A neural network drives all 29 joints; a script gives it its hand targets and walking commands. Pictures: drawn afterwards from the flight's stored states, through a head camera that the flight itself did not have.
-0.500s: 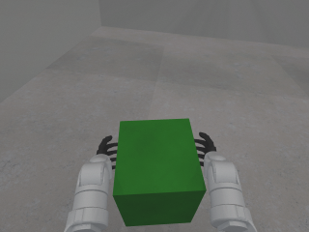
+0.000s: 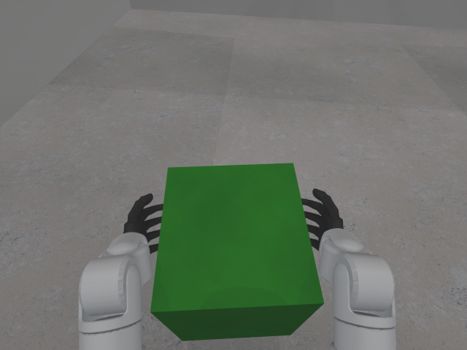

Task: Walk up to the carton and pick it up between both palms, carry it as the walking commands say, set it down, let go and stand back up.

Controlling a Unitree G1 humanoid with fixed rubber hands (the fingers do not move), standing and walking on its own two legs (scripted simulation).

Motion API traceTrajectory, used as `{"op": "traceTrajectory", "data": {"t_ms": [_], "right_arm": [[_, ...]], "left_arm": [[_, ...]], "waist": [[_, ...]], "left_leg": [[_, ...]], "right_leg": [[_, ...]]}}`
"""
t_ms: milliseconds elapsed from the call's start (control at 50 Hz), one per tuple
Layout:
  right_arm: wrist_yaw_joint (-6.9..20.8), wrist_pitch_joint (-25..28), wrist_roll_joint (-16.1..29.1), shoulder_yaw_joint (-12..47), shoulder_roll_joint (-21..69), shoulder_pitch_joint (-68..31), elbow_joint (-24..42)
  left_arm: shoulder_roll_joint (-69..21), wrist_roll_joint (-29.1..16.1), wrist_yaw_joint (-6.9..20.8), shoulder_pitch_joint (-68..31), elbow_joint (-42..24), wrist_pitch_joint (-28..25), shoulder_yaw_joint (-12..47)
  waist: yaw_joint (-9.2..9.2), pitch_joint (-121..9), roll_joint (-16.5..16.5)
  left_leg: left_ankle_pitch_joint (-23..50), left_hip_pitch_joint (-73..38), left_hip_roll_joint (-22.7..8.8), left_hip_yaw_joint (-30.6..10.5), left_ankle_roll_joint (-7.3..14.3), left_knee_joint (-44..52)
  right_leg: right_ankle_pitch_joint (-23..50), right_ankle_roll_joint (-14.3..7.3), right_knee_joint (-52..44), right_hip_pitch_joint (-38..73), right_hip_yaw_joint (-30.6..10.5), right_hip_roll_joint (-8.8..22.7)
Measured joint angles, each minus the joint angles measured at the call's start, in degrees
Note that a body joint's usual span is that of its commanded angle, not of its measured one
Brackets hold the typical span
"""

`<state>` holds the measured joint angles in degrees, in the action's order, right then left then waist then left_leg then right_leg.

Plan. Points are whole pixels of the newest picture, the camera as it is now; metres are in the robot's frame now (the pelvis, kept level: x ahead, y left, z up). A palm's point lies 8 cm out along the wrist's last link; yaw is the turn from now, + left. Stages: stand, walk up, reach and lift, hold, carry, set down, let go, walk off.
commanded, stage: carry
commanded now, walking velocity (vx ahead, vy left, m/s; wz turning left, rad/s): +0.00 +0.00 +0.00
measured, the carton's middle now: (234, 258) +0.28 +0.01 +0.03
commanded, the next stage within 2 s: none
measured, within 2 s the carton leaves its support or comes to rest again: neither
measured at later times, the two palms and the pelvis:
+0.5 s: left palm (136, 268) +0.22 +0.15 +0.10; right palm (347, 274) +0.22 -0.14 +0.11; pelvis -0.04 +0.00 +0.00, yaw -1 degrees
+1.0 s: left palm (138, 268) +0.22 +0.15 +0.10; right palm (347, 274) +0.22 -0.14 +0.11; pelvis -0.04 +0.00 +0.00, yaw -1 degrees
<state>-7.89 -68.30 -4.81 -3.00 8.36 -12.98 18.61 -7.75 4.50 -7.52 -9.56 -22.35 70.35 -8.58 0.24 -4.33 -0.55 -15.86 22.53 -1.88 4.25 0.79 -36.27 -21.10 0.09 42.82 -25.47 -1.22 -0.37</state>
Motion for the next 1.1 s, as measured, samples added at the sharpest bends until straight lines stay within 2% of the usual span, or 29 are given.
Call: {"op": "traceTrajectory", "data": {"t_ms": [40, 100, 600, 1100], "right_arm": [[-0.04, -0.49, 0.07, 0.08, 0.01, 0.0, 0.17], [-0.08, -0.83, 0.1, -0.15, -0.14, 0.67, 0.45], [-0.35, -2.03, 0.32, 0.03, -0.49, 2.86, 0.95], [-0.48, -0.41, 0.32, -0.4, -0.52, 3.0, -0.57]], "left_arm": [[0.04, -0.35, -0.29, 0.31, -0.41, 0.38, 0.0], [0.02, -0.52, -0.49, 0.46, 0.08, 0.55, 0.51], [0.11, -0.65, -0.62, 1.2, 1.34, 1.48, 1.43], [0.13, -0.65, -0.19, 1.24, 3.99, -1.12, 1.54]], "waist": [[-0.02, -1.53, -0.03], [0.02, -2.4, 0.52], [0.01, -2.94, 0.82], [0.01, -2.95, 0.82]], "left_leg": [[0.37, 1.46, -0.05, 0.49, 0.0, 0.0], [0.95, 2.15, -0.19, 1.13, -0.05, -0.01], [2.21, 1.3, -0.2, 1.27, -0.19, 0.01], [2.18, 1.31, -0.2, 1.27, -0.18, 0.01]], "right_leg": [[0.39, 0.0, -2.5, 0.45, 0.08, 0.01], [5.83, -0.13, -5.65, 0.96, 0.04, 0.02], [7.2, -0.35, -5.67, 0.95, -0.12, 0.04], [7.18, -0.35, -5.68, 0.95, -0.13, 0.04]]}}
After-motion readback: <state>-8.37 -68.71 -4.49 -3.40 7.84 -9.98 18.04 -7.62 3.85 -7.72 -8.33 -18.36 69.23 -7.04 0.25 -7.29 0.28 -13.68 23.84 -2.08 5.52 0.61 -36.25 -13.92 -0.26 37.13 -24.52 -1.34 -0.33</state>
